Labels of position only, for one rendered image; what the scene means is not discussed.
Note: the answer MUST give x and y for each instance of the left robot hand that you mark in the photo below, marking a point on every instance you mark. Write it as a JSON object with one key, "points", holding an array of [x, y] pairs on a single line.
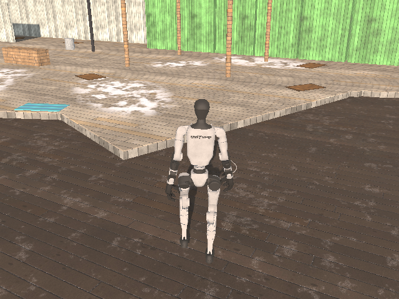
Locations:
{"points": [[169, 193]]}

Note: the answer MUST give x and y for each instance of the left robot upper arm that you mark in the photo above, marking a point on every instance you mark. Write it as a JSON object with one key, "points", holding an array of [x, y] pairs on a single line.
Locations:
{"points": [[180, 132]]}

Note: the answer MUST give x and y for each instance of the robot right foot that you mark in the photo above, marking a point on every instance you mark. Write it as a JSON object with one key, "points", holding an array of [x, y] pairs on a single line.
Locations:
{"points": [[209, 257]]}

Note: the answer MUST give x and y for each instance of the left robot forearm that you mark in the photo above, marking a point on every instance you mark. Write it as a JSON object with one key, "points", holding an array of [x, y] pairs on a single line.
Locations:
{"points": [[173, 170]]}

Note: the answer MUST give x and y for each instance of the right robot forearm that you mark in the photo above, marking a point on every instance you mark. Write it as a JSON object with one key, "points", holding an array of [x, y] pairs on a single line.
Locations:
{"points": [[227, 168]]}

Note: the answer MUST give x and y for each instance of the right robot upper arm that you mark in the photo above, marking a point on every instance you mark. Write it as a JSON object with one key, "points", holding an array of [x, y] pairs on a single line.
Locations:
{"points": [[222, 141]]}

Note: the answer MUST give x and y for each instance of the right robot hand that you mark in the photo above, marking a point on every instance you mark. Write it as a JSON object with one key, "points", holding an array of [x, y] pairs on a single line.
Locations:
{"points": [[228, 182]]}

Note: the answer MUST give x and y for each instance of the robot torso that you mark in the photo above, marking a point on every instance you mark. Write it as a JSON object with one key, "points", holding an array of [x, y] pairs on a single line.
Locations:
{"points": [[200, 147]]}

